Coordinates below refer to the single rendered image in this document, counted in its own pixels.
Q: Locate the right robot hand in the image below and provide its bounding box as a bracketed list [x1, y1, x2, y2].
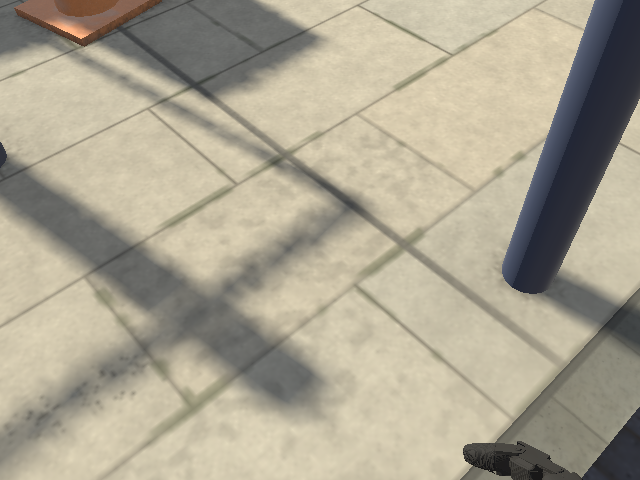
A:
[463, 441, 583, 480]

